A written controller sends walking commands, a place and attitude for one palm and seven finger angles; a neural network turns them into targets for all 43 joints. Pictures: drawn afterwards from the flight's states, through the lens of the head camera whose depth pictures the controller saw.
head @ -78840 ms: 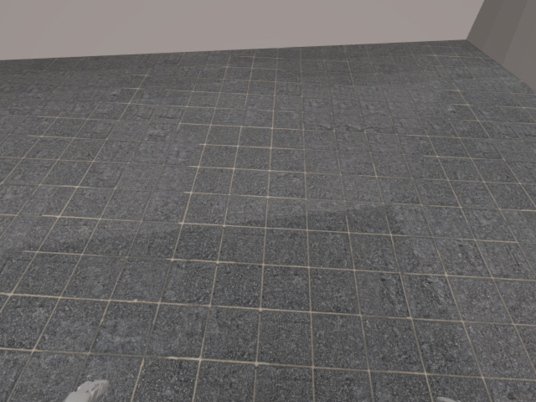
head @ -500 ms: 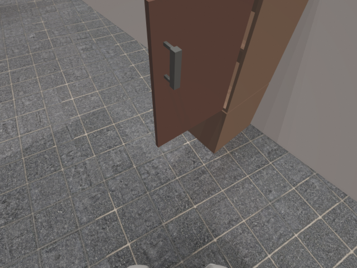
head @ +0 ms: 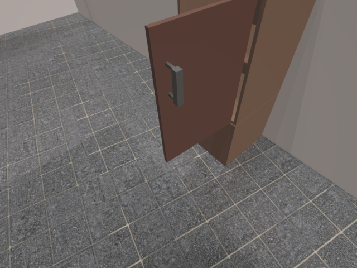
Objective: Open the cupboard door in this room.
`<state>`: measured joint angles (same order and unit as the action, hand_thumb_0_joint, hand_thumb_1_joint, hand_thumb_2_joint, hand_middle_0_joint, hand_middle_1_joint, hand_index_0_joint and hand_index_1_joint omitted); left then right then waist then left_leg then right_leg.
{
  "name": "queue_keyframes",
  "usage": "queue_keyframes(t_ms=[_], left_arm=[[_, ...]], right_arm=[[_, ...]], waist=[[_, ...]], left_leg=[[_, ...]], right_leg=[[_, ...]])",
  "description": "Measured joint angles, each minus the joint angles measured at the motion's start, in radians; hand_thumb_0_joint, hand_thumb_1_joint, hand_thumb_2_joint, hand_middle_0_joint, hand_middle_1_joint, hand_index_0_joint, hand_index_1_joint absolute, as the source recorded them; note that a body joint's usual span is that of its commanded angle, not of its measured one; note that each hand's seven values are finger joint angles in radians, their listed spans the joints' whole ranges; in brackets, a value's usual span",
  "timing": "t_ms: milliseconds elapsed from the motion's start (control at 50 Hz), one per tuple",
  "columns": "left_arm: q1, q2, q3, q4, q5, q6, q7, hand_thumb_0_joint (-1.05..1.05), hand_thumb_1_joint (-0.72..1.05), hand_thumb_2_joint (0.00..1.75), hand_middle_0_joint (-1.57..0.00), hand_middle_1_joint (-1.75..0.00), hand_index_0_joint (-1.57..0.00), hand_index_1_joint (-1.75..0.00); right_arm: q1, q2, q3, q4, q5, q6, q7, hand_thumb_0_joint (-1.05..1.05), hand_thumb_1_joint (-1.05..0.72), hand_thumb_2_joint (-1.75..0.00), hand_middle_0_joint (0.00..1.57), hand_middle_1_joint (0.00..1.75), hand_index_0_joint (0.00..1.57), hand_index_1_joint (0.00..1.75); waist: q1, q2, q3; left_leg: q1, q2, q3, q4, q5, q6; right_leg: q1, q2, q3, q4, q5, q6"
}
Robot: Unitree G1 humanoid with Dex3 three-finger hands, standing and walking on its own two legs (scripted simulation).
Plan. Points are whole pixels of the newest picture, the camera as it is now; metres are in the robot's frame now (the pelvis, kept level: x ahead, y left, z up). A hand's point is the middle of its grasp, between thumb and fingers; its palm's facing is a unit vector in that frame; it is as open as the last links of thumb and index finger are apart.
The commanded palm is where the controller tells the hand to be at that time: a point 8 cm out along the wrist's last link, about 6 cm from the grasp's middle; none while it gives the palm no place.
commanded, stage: let the arm hang, fingers relaxed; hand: left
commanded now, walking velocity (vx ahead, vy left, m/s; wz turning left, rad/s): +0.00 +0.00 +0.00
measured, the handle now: (173, 84) +0.59 +0.05 +0.08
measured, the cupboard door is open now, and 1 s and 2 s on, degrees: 86 86 86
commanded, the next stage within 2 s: look to check the result in 0.22 s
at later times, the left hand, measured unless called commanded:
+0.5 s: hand out of the picture +0.11 +0.22 -0.15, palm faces -0.02 -0.94 -0.34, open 7.4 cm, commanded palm none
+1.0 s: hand out of the picture +0.14 +0.22 -0.15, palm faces -0.03 -0.94 -0.33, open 7.4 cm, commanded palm none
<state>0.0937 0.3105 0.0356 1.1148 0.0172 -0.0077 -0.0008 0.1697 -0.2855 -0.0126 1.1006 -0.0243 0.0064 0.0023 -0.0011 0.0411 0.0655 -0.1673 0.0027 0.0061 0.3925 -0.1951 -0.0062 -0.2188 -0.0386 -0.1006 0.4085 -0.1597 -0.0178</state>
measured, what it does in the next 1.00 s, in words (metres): stands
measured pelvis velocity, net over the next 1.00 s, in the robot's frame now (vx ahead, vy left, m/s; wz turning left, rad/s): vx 0.04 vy -0.02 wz -0.02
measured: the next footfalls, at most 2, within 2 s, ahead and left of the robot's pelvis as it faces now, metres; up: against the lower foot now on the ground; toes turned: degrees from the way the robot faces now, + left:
none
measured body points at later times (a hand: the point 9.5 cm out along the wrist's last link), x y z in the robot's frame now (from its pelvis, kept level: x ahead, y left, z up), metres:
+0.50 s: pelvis +0.03 -0.02 +0.00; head +0.06 -0.03 +0.45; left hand +0.12 +0.27 -0.13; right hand +0.11 -0.30 -0.14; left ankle +0.01 +0.13 -0.74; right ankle +0.04 -0.11 -0.74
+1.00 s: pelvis +0.04 -0.02 +0.01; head +0.06 -0.03 +0.45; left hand +0.14 +0.26 -0.13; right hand +0.10 -0.31 -0.14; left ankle +0.01 +0.13 -0.74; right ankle +0.04 -0.11 -0.74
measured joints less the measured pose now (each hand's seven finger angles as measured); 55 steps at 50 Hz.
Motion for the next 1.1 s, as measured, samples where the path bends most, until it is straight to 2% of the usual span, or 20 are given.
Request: queue_keyframes(t_ms=[220, 480, 1100], left_arm=[[-0.033, -0.027, -0.017, 0.004, 0.000, -0.011, -0.003, 0.00, 0.90, 0.90, -0.20, -0.30, -0.20, -0.30], [-0.013, -0.011, -0.014, 0.021, -0.003, -0.012, 0.001, 0.00, 0.90, 0.90, -0.20, -0.30, -0.20, -0.30], [-0.010, -0.013, -0.018, 0.013, -0.005, -0.015, 0.004, 0.00, 0.90, 0.90, -0.20, -0.30, -0.20, -0.30]], right_arm=[[-0.062, -0.029, 0.006, 0.007, 0.003, -0.007, -0.004, 0.01, -0.91, -0.90, 0.21, 0.30, 0.20, 0.30], [-0.070, -0.045, 0.010, 0.012, 0.004, -0.002, -0.010, 0.01, -0.91, -0.90, 0.21, 0.30, 0.20, 0.30], [-0.045, -0.029, 0.013, 0.018, 0.005, 0.000, -0.014, 0.01, -0.91, -0.90, 0.21, 0.30, 0.20, 0.30]], waist=[[-0.005, -0.013, 0.004], [-0.002, -0.011, 0.011], [-0.009, -0.019, 0.001]], left_leg=[[0.051, 0.006, 0.000, -0.065, 0.010, -0.009], [0.081, 0.028, -0.003, -0.095, 0.001, -0.026], [0.117, 0.043, 0.010, -0.114, -0.008, -0.033]], right_leg=[[0.039, 0.009, -0.001, -0.040, -0.003, -0.004], [0.069, 0.031, -0.006, -0.072, -0.012, -0.017], [0.100, 0.048, 0.006, -0.096, -0.014, -0.022]])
